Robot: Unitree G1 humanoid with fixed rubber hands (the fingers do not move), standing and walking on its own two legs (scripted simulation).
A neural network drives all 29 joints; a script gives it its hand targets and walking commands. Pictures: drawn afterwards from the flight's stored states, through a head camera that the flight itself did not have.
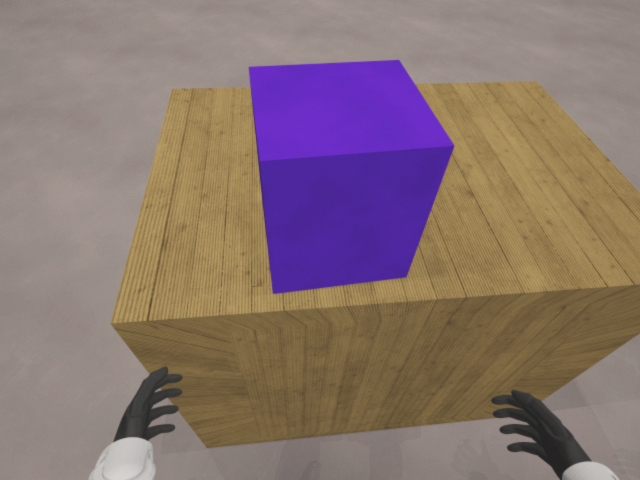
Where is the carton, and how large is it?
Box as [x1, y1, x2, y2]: [249, 60, 453, 293]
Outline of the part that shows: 398,60 249,67 262,201 273,293 406,276 453,148 453,144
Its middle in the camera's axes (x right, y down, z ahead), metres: +0.02 -0.09 +0.57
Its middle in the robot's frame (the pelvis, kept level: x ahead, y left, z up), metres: +0.48 -0.01 +0.09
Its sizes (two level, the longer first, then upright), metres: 0.210 0.200 0.250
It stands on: a pedestal, 0.74 m high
